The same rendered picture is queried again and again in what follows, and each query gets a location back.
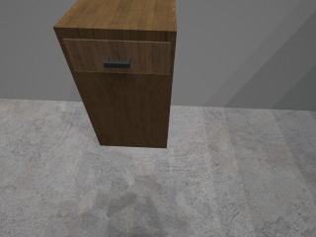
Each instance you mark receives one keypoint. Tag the drawer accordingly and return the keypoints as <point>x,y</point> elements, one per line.
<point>145,56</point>

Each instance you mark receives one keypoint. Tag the cabinet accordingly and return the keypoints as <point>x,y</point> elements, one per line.
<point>126,109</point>

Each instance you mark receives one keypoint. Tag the handle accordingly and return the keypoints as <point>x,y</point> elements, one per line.
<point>116,64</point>

